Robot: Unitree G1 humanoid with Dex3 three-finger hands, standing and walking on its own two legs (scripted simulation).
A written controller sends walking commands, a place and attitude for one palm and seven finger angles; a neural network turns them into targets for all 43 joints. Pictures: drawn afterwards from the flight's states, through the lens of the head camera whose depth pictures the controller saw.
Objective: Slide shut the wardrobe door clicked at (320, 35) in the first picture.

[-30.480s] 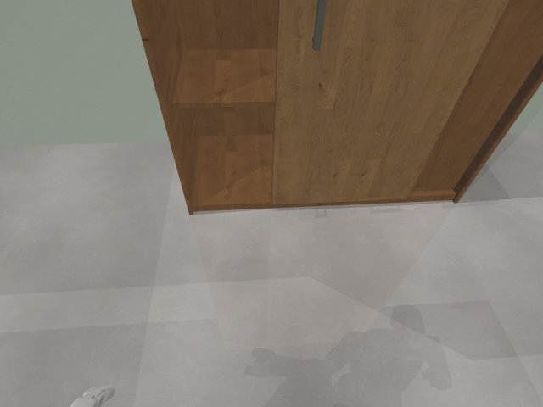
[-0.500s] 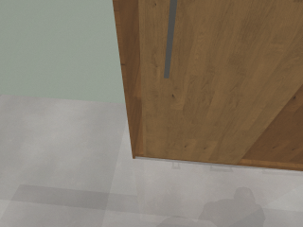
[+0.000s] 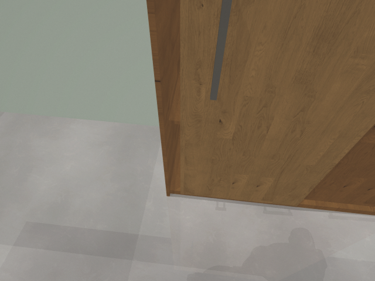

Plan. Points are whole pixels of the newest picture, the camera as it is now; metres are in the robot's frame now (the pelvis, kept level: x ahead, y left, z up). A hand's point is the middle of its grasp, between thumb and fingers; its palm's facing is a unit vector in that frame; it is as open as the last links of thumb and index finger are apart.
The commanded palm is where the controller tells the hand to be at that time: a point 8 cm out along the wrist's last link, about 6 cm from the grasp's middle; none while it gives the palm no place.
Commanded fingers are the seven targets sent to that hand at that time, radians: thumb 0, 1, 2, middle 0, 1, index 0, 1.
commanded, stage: look to check the result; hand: right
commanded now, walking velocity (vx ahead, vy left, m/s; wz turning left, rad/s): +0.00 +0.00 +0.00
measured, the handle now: (220, 45) +0.63 -0.04 +0.19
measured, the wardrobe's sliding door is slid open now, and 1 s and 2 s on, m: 0.06 0.06 0.06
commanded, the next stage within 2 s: take the last steps up to it in 0.36 s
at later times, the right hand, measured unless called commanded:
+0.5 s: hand out of the picture +0.08 -0.21 -0.16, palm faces -0.01 +0.96 -0.28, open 7.4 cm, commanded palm none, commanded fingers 0.00 -0.90 -0.90 0.20 0.30 0.20 0.30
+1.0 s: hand out of the picture +0.05 -0.13 -0.19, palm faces +0.07 +0.98 -0.16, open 7.4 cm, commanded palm none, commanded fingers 0.00 -0.90 -0.90 0.20 0.30 0.20 0.30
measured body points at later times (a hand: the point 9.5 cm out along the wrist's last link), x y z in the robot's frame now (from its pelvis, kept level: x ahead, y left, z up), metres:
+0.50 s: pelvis +0.02 +0.01 +0.00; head +0.04 +0.01 +0.45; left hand +0.07 +0.28 -0.15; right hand +0.08 -0.26 -0.14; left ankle +0.01 +0.11 -0.75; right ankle +0.01 -0.10 -0.75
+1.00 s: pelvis +0.08 +0.03 -0.01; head +0.11 +0.02 +0.44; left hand +0.05 +0.25 -0.17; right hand +0.04 -0.18 -0.18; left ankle +0.01 +0.11 -0.75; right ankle +0.02 -0.08 -0.71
